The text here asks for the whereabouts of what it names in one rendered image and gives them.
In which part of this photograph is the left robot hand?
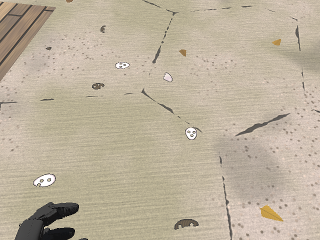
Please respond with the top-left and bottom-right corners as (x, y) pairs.
(14, 202), (88, 240)

